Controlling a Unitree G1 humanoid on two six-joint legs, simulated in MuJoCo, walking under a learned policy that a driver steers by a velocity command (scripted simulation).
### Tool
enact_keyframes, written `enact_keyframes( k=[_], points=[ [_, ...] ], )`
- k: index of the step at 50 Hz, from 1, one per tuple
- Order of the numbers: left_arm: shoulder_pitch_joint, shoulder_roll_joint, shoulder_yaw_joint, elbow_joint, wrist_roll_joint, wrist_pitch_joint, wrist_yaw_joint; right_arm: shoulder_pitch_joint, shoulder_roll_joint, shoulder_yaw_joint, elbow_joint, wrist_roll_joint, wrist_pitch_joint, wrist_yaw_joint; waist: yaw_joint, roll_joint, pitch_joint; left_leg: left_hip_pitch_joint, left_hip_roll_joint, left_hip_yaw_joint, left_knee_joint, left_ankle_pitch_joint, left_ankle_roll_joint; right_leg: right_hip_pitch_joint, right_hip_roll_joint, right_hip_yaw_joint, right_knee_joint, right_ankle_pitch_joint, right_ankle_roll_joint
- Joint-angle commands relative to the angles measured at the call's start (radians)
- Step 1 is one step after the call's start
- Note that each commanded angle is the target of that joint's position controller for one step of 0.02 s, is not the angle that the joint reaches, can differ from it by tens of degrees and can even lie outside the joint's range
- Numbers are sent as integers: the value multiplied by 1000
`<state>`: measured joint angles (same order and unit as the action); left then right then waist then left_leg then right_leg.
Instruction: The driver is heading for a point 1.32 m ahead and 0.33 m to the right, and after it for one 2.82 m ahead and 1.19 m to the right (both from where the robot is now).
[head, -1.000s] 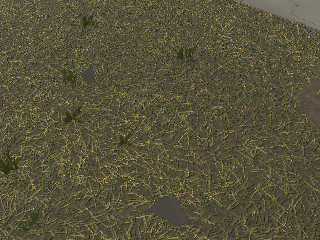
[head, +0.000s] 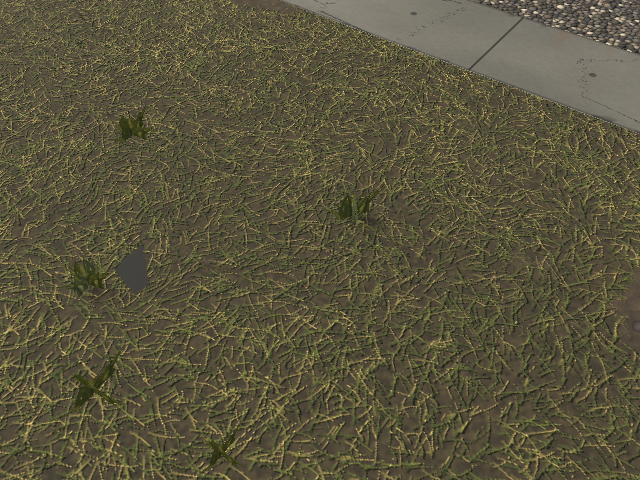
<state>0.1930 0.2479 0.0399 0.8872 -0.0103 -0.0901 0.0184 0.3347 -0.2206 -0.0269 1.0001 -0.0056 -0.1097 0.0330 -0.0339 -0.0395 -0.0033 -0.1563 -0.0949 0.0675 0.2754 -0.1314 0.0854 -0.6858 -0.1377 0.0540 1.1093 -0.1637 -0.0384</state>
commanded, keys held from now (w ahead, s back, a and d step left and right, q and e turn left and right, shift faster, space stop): w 0.74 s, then w+e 0.26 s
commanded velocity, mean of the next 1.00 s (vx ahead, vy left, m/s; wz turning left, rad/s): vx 0.50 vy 0.00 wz -0.06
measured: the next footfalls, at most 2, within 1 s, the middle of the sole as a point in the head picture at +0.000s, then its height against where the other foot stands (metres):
right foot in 0.30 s outside the picture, level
left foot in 0.86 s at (286, 424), level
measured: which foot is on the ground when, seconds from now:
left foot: down 0.00-0.30, up 0.32-0.84, down 0.86-1.00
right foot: up 0.00-0.28, down 0.30-0.88, up 0.90-1.00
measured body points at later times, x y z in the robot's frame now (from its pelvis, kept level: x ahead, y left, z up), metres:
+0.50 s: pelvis +0.28 -0.08 +0.00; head +0.30 -0.10 +0.45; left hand +0.33 +0.18 -0.13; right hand +0.37 -0.35 -0.13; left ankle +0.28 +0.08 -0.66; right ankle +0.30 -0.16 -0.74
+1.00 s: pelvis +0.55 -0.01 -0.01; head +0.58 +0.00 +0.44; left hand +0.59 +0.25 -0.16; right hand +0.65 -0.28 -0.12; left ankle +0.61 +0.08 -0.75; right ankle +0.45 -0.16 -0.65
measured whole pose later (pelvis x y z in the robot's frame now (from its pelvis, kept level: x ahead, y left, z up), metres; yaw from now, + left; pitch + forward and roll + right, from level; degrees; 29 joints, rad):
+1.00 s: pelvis +0.55 -0.01 -0.01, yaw -4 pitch +2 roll +0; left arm 0.33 0.26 0.06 0.96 -0.04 -0.08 0.01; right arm 0.16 -0.24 -0.06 0.89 0.00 -0.11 0.02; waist 0.00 -0.04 0.02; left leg -0.33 0.00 0.10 0.46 -0.16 0.04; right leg -0.44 -0.05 0.05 1.19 -0.35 -0.05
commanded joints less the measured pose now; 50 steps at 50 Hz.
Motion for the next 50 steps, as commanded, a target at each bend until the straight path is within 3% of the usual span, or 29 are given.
enact_keyframes(
  k=[1,5,10,12,13,14,15,16,17,18,19,20,21,23,26,32,38,40,41,42,43,44,45,46,48,49,50],
  points=[
    [15,44,13,-44,10,-1,3,-33,-140,-23,-57,3,-14,-21,40,66,58,-85,284,-204,-187,91,167,-26,-32,3,-158,165,22],
    [-139,29,6,-84,-1,-11,-11,45,-163,-27,-39,19,-2,-33,-18,77,64,-2,271,-160,-176,89,129,18,18,-40,-421,280,31],
    [-249,43,2,-134,-12,-22,-43,109,-171,-34,-8,25,21,-37,-45,91,93,161,336,-179,-97,86,115,10,44,-42,-561,174,5],
    [-211,67,10,-136,-12,-31,-52,93,-186,-40,-9,26,31,-39,-11,110,70,195,355,-187,-36,175,98,91,66,-56,-599,95,-23],
    [-140,90,22,-120,-11,-34,-52,69,-192,-41,-15,25,36,-39,36,120,30,190,339,-168,47,330,82,203,97,-83,-620,73,-42],
    [20,135,48,-69,-10,-36,-48,54,-172,-34,-22,18,41,-39,109,106,-65,153,282,-123,232,474,57,410,127,-103,-631,76,-71],
    [229,220,74,-26,1,-36,-39,49,-133,-15,-51,1,39,-38,182,13,-226,-42,216,-62,551,318,17,729,-35,79,-611,97,-142],
    [316,305,93,2,9,-29,-43,171,6,25,-57,6,13,-26,128,-271,-355,-465,30,-44,910,-268,-51,1090,-258,553,-720,-69,-304],
    [305,197,65,-3,6,-30,-44,136,-95,4,-42,31,-13,-23,150,-194,-361,-586,62,-193,1056,-412,-33,1086,-261,675,-806,-146,-293],
    [205,149,48,-23,3,-32,-41,35,-166,-15,-76,52,-27,-20,132,-134,-211,-649,118,-185,1079,-332,-13,956,-229,516,-812,-87,-239],
    [111,121,36,-45,5,-30,-42,-24,-166,-17,-90,48,-29,-26,100,-44,-143,-608,173,-156,1039,-236,-12,810,-190,383,-833,22,-213],
    [58,92,27,-52,9,-29,-47,-54,-153,-22,-95,31,-22,-32,72,-2,-81,-568,203,-144,972,-178,-18,687,-149,293,-868,99,-199],
    [40,69,19,-48,17,-31,-51,-38,-137,-27,-95,24,-8,-34,39,-20,-64,-505,231,-149,924,-138,-20,614,-117,229,-900,132,-184],
    [64,72,21,-25,15,-35,-54,-6,-93,-24,-86,23,17,-35,14,-27,-40,-459,235,-133,872,-109,-31,550,-90,162,-944,198,-193],
    [111,110,32,4,15,-35,-40,-87,-93,-29,-117,14,31,-40,18,-6,8,-543,243,-125,750,-9,-55,546,-87,100,-979,271,-201],
    [194,128,33,41,3,-19,-18,-304,-70,-24,-179,16,22,-27,77,-17,54,-539,206,-84,410,236,-64,587,-52,13,-1006,220,-159],
    [268,137,41,93,-8,3,-9,-444,-81,-21,-238,26,6,2,105,-22,103,-553,181,-82,266,154,-31,748,-120,32,-935,233,-147],
    [250,150,47,92,-11,13,-5,-405,-104,-30,-238,25,-4,9,67,-37,80,-456,155,-74,229,84,-14,762,-129,54,-874,325,-133],
    [224,163,50,85,-10,17,-4,-337,-128,-43,-222,24,-9,7,25,-51,39,-338,124,-51,215,59,-3,747,-115,52,-803,460,-123],
    [201,151,44,76,-6,21,-5,-188,-169,-67,-177,24,-12,0,-49,-43,-48,-130,97,-30,203,67,18,697,-64,23,-646,570,-100],
    [184,116,29,50,6,20,-7,12,-238,-91,-132,11,-13,-11,-124,12,-197,192,219,-150,246,84,71,508,0,-18,-373,419,-64],
    [312,-20,-8,40,4,2,-15,127,-334,-114,-108,-6,-5,-16,-85,263,-364,589,489,-583,180,-45,215,102,169,-67,26,-102,12],
    [309,35,3,61,-20,-19,-18,127,-246,-89,-111,-3,-3,-15,-98,281,-419,582,526,-782,55,-129,231,-5,174,90,186,-411,5],
    [219,122,29,36,-46,-24,-15,38,-187,-71,-122,5,-5,-17,-81,217,-248,441,494,-619,37,-146,169,-81,119,92,239,-351,-8],
    [128,113,40,15,-30,-12,0,-116,-113,-48,-140,7,-10,-14,-19,114,-81,141,419,-375,-35,-57,104,-18,29,51,155,-182,-12],
    [144,94,47,20,-24,5,3,-149,-86,-41,-136,-2,-13,-12,15,130,-40,49,373,-278,-77,-32,75,43,3,58,111,-129,-19],
    [176,58,45,22,-26,20,0,-157,-90,-45,-126,-9,-15,-12,38,168,-32,-6,370,-233,-106,-13,81,90,-8,54,97,-103,-18]
  ],
)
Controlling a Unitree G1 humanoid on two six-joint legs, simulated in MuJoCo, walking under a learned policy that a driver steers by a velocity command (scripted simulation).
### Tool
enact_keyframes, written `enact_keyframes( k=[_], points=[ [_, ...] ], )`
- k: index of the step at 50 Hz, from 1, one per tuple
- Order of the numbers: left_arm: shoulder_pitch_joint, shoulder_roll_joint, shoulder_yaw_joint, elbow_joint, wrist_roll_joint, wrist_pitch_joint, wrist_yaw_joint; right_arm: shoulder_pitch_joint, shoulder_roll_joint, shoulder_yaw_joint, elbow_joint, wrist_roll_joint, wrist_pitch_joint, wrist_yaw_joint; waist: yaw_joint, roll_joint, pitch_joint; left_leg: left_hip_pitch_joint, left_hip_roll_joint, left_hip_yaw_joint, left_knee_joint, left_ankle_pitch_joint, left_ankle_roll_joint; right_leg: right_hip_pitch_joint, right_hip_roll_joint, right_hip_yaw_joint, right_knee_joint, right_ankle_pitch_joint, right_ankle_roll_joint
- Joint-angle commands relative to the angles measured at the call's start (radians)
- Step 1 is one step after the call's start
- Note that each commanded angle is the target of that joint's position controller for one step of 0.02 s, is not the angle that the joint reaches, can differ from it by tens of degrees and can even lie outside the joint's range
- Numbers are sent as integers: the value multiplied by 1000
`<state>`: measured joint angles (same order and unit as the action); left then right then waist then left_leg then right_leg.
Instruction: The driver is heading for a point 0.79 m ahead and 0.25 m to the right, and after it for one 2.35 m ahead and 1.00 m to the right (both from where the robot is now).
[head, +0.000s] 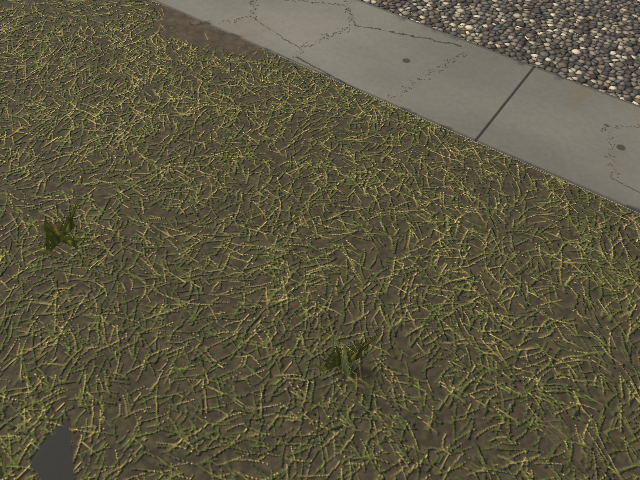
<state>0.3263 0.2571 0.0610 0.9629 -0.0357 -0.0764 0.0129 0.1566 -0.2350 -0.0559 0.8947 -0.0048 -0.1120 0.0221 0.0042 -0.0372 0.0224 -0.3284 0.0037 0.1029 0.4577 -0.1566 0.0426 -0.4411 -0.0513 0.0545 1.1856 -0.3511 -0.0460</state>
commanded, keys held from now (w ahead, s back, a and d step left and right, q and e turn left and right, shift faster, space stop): w+e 0.76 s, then w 0.24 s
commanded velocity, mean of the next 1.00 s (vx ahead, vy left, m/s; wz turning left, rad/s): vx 0.50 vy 0.00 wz -0.49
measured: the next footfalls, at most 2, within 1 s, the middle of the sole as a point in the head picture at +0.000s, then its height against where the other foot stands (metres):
right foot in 0.42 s outside the picture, level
left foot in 0.92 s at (370, 381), level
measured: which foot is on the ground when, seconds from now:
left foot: down 0.00-0.42, up 0.44-0.90, down 0.92-1.00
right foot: up 0.00-0.40, down 0.42-0.94, up 0.96-1.00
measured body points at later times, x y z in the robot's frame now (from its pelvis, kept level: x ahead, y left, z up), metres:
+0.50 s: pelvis +0.26 -0.08 -0.02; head +0.29 -0.09 +0.43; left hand +0.48 +0.14 -0.12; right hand +0.24 -0.36 -0.15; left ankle +0.12 +0.10 -0.64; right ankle +0.32 -0.16 -0.74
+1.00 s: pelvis +0.54 -0.13 -0.01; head +0.56 -0.14 +0.44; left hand +0.72 +0.09 -0.14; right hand +0.58 -0.45 -0.10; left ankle +0.66 -0.08 -0.74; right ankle +0.35 -0.17 -0.67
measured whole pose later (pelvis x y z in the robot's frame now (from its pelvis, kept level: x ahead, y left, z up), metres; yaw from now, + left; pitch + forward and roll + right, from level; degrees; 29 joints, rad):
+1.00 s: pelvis +0.54 -0.13 -0.01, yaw -30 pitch +2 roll +1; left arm 0.36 0.27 0.07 0.81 -0.03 -0.05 0.01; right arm 0.08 -0.26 -0.06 0.78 0.00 -0.13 0.03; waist 0.03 -0.03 0.00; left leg -0.43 -0.04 0.02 0.53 -0.15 0.04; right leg -0.26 0.08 0.16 1.04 -0.48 -0.05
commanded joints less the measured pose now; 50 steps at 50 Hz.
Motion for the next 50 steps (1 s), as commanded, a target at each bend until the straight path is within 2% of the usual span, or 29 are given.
enact_keyframes(
  k=[1,4,8,11,15,16,18,19,20,21,22,23,24,25,26,27,28,29,32,36,39,42,44,45,46,47,48,49,50],
  points=[
    [57,24,21,-52,0,19,4,24,-77,-19,-13,-9,-16,-2,9,146,-42,144,266,-216,-301,74,131,-147,-99,50,11,96,-8],
    [-13,36,33,-91,4,39,7,43,-110,-30,9,-15,-20,-17,15,109,1,139,266,-119,-334,149,140,-234,-102,65,-51,200,1],
    [-117,27,32,-133,14,33,-12,80,-135,-36,24,-15,-9,-38,-7,90,25,200,253,-17,-341,197,122,-282,-86,45,-260,371,10],
    [-231,12,21,-177,18,30,-33,121,-157,-41,32,-5,1,-47,-48,72,59,257,268,37,-343,202,115,-286,-79,-21,-394,417,4],
    [-334,9,13,-242,14,31,-60,178,-177,-51,49,11,27,-49,-78,71,93,400,307,80,-285,273,105,-325,-63,-79,-494,328,-21],
    [-341,15,14,-256,13,32,-66,175,-185,-54,48,15,34,-49,-71,79,90,423,313,94,-255,340,97,-307,-52,-99,-510,283,-33],
    [-306,45,28,-271,13,36,-72,146,-214,-62,36,23,44,-51,-29,115,40,439,311,127,-138,660,75,-183,9,-162,-522,186,-67],
    [-239,72,43,-264,11,39,-73,131,-229,-66,30,26,51,-53,15,135,-8,437,305,140,-25,823,64,-80,52,-191,-523,140,-89],
    [-105,114,67,-235,7,38,-70,105,-236,-67,22,31,58,-54,96,128,-78,395,277,162,161,892,41,103,101,-210,-583,173,-122],
    [65,191,106,-189,8,42,-52,102,-227,-61,9,26,56,-54,172,74,-167,210,234,165,428,710,-4,401,97,-126,-641,218,-166],
    [97,311,128,-176,3,43,-35,171,-77,-19,-40,-19,35,-42,83,-201,-225,-231,75,130,799,-194,-62,729,-167,356,-678,197,-305],
    [117,289,111,-212,18,25,-41,133,-91,-9,-79,18,-16,-26,88,-178,-398,-421,-45,-128,994,-447,-68,865,-308,807,-885,31,-435],
    [100,209,88,-206,29,12,-45,7,-152,-25,-107,59,-46,-16,124,-80,-288,-534,15,-192,997,-358,-34,821,-278,684,-916,85,-361],
    [43,165,75,-213,23,3,-43,-15,-145,-21,-113,57,-58,-16,90,-31,-199,-524,62,-190,916,-268,-9,688,-237,535,-901,156,-315],
    [-45,128,62,-233,20,0,-43,-6,-147,-26,-94,33,-55,-23,38,41,-135,-445,102,-189,824,-210,-12,524,-193,421,-905,259,-279],
    [-99,99,50,-252,25,-2,-40,16,-164,-38,-87,18,-41,-26,1,35,-111,-361,128,-195,752,-177,-19,409,-162,348,-922,342,-261],
    [-116,98,47,-262,30,-2,-36,29,-164,-43,-88,13,-24,-24,-21,31,-99,-308,135,-194,713,-161,-29,341,-146,324,-944,370,-256],
    [-110,112,49,-263,27,-5,-32,31,-150,-43,-95,5,-12,-25,-30,36,-89,-290,132,-184,666,-148,-45,301,-137,304,-957,410,-259],
    [-58,160,60,-253,21,-9,-11,-59,-116,-34,-133,-11,7,-33,-14,28,-44,-309,105,-157,483,-18,-88,230,-100,230,-979,470,-251],
    [-2,159,60,-242,15,1,1,-201,-87,-19,-176,-2,1,-22,42,-32,-16,-247,40,-146,180,226,-90,196,-39,183,-962,343,-187],
    [38,156,60,-224,12,4,0,-258,-100,-18,-204,11,-7,-10,68,-56,-10,-212,18,-153,88,268,-79,232,-62,226,-931,283,-170],
    [69,139,54,-205,14,10,6,-262,-127,-22,-214,9,-24,6,72,-68,-14,-208,20,-159,32,207,-49,342,-111,283,-857,297,-161],
    [61,147,56,-203,20,18,10,-210,-145,-28,-206,8,-34,10,41,-99,-20,-144,7,-135,7,120,-16,383,-125,306,-800,401,-146],
    [46,138,51,-210,21,21,9,-126,-166,-40,-182,3,-39,6,-4,-99,-59,-29,-13,-110,-28,115,11,387,-89,287,-719,535,-128],
    [25,107,37,-224,28,19,4,7,-203,-54,-158,-11,-43,2,-67,-73,-168,187,60,-172,7,148,64,321,-37,242,-537,569,-97],
    [111,58,20,-238,28,11,3,169,-282,-76,-135,-25,-41,-3,-82,109,-332,567,262,-470,22,112,193,32,76,145,-200,332,-28],
    [193,48,10,-224,4,1,3,253,-271,-80,-84,-1,-27,8,-74,365,-392,714,402,-845,-121,-129,298,-221,153,107,53,-212,14],
    [119,136,26,-227,-8,-4,1,212,-192,-56,-97,24,-22,11,-93,233,-251,627,380,-831,-163,-313,257,-339,97,158,146,-190,7],
    [11,151,28,-250,-3,-6,-1,147,-154,-43,-113,18,-11,7,-92,140,-140,495,341,-687,-176,-304,215,-357,52,122,152,-106,2]
  ],
)
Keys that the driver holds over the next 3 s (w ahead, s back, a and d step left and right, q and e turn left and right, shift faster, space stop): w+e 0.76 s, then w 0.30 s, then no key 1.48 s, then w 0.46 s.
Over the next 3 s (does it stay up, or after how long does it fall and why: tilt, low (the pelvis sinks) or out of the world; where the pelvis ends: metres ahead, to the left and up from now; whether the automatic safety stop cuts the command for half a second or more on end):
stays up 0.83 -0.35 0.01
